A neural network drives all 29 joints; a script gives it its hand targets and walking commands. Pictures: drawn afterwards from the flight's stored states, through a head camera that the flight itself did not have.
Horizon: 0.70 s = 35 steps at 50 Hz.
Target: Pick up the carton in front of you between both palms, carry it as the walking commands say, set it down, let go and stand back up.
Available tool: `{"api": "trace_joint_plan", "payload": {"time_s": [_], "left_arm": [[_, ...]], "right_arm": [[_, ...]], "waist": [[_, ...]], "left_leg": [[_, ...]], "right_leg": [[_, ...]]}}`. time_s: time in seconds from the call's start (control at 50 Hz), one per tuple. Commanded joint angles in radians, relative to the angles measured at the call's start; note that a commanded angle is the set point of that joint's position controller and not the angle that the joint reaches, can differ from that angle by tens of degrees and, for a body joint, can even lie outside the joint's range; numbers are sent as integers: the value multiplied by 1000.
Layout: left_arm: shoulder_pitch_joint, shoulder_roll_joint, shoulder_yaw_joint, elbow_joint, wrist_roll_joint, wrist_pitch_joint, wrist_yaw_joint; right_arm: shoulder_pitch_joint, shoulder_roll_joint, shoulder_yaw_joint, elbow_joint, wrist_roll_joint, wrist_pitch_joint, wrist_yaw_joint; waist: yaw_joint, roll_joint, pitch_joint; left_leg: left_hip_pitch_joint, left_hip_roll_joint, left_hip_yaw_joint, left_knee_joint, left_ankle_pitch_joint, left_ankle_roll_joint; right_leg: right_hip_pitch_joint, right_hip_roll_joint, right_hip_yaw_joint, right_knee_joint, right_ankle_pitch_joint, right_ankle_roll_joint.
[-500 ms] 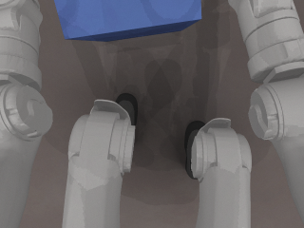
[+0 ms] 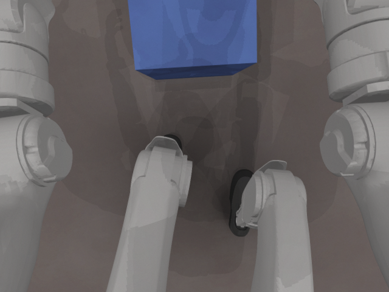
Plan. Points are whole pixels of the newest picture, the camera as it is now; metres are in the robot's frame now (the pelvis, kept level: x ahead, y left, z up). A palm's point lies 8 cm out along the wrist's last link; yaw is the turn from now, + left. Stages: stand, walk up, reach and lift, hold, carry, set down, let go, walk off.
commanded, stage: set down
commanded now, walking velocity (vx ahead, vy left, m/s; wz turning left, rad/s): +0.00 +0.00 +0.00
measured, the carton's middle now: (192, 24) +0.55 +0.13 -0.32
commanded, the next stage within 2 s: let go in 0.60 s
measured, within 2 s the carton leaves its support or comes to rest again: neither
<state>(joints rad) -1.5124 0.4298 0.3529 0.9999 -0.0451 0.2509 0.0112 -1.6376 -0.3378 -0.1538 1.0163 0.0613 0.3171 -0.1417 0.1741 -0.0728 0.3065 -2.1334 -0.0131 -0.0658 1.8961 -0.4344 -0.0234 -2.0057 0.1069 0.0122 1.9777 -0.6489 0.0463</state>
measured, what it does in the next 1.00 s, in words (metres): rises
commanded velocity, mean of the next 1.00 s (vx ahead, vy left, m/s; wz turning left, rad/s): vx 0.00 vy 0.00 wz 0.00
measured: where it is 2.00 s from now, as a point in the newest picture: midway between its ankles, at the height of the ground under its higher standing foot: (202, 197)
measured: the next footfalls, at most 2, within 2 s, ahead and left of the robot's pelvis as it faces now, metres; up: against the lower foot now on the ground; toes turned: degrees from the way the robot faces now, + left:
none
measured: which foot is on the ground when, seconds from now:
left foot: down 0.00-1.00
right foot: down 0.00-1.00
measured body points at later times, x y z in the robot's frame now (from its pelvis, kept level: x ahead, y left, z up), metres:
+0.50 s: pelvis +0.03 +0.01 +0.13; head +0.36 +0.06 +0.43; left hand +0.53 +0.35 +0.04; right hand +0.64 -0.03 +0.04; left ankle +0.14 +0.13 -0.41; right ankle +0.09 -0.12 -0.41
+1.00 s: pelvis +0.06 +0.03 +0.26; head +0.33 +0.07 +0.61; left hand +0.44 +0.33 +0.14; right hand +0.51 -0.09 +0.13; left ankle +0.14 +0.13 -0.41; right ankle +0.09 -0.12 -0.41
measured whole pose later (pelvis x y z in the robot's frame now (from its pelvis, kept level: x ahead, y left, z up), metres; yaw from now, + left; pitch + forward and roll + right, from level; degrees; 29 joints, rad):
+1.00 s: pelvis +0.06 +0.03 +0.26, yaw +1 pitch +36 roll -4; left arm -0.65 0.28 0.29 0.61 0.09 0.17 -0.17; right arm -0.70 -0.06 -0.26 0.57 -0.15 0.22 -0.14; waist 0.11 -0.03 0.00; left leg -1.29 0.00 -0.03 0.86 -0.21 0.03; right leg -1.17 0.05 0.08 0.86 -0.33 0.06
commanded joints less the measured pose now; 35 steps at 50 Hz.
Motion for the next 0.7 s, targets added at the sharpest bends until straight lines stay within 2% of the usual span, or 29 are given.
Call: {"api": "trace_joint_plan", "payload": {"time_s": [0.0,0.08,0.22,0.28,0.32,0.4,0.46,0.6,0.68], "left_arm": [[-192,78,22,-170,22,-28,-16],[-115,87,29,-248,9,-7,-20],[-18,106,57,-318,1,15,-26],[15,112,75,-319,5,11,-29],[40,110,83,-304,11,8,-33],[52,76,73,-291,20,1,-54],[57,58,72,-288,29,-7,-72],[138,38,100,-269,88,-36,-96],[271,21,100,-318,134,-50,-116]], "right_arm": [[-172,-84,-78,-89,-59,-45,28],[-136,-83,-65,-191,-65,-42,23],[-102,-39,-16,-324,-43,-18,27],[-85,-26,4,-334,-33,-13,30],[-69,-19,5,-320,-39,-11,31],[5,-10,-40,-250,-78,-7,35],[36,-4,-77,-246,-108,-15,34],[125,45,-110,-264,-139,-42,47],[290,100,-132,-319,-182,-56,37]], "waist": [[26,111,-1283],[31,82,-1422],[72,-26,-1505],[82,-58,-1504],[77,-66,-1476],[42,-36,-1397],[23,-7,-1376],[42,29,-1338],[31,40,-1395]], "left_leg": [[1012,-29,129,-201,418,-41],[1130,-37,126,-265,552,-40],[1149,-46,129,-413,597,-26],[1134,-46,133,-468,609,-20],[1122,-44,136,-508,606,-19],[1145,-40,140,-599,577,-23],[1210,-35,140,-659,585,-28],[1318,-31,140,-786,631,-28],[1443,-30,135,-844,723,-23]], "right_leg": [[160,46,-134,-295,133,-7],[226,55,-139,-379,212,0],[429,52,-121,-509,284,12],[509,48,-108,-556,327,17],[547,45,-99,-595,344,19],[571,37,-86,-695,335,20],[589,33,-78,-771,338,17],[726,25,-58,-913,397,18],[849,28,-54,-986,498,28]]}}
